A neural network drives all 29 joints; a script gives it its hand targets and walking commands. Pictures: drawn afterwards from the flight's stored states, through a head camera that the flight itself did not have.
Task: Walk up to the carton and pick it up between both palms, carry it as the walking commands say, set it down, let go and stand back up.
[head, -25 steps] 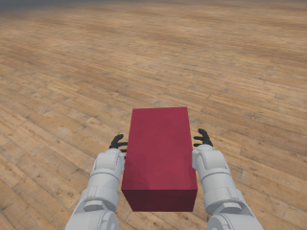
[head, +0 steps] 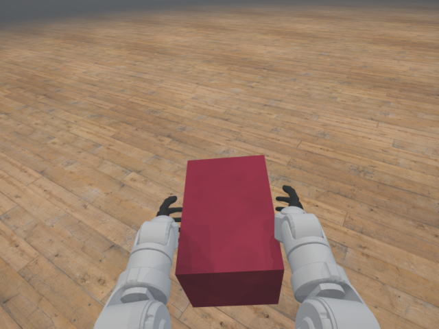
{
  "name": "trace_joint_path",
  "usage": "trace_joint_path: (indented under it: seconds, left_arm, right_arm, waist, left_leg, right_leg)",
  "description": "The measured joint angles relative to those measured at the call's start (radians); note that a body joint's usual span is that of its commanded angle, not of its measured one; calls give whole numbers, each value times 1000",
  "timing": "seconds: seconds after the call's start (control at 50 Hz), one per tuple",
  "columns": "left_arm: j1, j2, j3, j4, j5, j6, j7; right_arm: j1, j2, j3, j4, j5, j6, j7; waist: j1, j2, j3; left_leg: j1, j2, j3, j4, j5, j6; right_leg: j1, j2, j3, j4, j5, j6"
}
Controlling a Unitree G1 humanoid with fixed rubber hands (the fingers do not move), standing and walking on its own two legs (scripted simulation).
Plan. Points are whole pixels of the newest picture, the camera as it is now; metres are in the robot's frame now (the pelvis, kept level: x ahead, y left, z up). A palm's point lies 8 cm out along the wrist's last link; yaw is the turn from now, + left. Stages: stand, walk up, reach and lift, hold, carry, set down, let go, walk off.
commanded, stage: reach and lift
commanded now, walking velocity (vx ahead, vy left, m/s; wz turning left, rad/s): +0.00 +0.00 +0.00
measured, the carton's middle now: (230, 227) +0.36 +0.00 -0.01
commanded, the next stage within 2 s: hold in 0.28 s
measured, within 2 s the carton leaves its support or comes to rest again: neither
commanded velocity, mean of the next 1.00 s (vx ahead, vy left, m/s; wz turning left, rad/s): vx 0.00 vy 0.00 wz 0.00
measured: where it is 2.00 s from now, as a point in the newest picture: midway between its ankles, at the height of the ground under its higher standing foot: outside the picture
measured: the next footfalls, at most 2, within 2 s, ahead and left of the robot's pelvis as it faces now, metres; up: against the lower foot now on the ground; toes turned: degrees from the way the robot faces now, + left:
none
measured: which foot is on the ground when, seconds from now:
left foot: down 0.00-1.00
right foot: down 0.00-1.00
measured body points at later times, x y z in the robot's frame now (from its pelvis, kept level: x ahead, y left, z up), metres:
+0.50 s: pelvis -0.01 +0.00 +0.00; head -0.10 -0.01 +0.44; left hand +0.31 +0.14 +0.05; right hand +0.30 -0.13 +0.05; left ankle +0.06 +0.15 -0.72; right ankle +0.06 -0.13 -0.72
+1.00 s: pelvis -0.01 +0.00 +0.00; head -0.09 -0.01 +0.44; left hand +0.31 +0.14 +0.04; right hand +0.30 -0.13 +0.04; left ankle +0.06 +0.15 -0.72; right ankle +0.06 -0.13 -0.72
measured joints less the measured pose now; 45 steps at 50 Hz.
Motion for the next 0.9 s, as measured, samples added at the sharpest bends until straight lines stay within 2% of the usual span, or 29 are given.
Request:
trace_joint_path:
  seconds: [0.14, 0.38, 0.58, 0.9]
  left_arm:
    - [2, 0, 9, 21, 17, 42, 9]
    - [6, -7, -6, -38, 13, 27, -2]
    - [12, -7, -3, 17, 27, 49, 8]
    - [12, -7, 1, 43, 27, 13, 6]
  right_arm:
    - [6, -2, -10, 65, 0, -3, 5]
    - [50, 11, 17, -56, 0, 2, 8]
    - [54, 2, 4, 21, 0, 5, 13]
    - [51, 1, -1, 28, 0, -8, 7]
  waist:
    - [0, 0, 3]
    - [0, 0, -7]
    - [0, 0, -7]
    - [0, 0, -7]
  left_leg:
    - [0, 0, -1, 0, 0, 0]
    - [1, 0, -1, 0, 10, 0]
    - [4, -1, -2, -1, 21, 0]
    - [4, 0, -7, -1, 17, 0]
  right_leg:
    - [0, 0, -1, 0, 0, 0]
    - [1, 0, 0, 0, 9, 0]
    - [4, 0, -1, 0, 21, 0]
    - [5, 0, -5, 0, 17, 0]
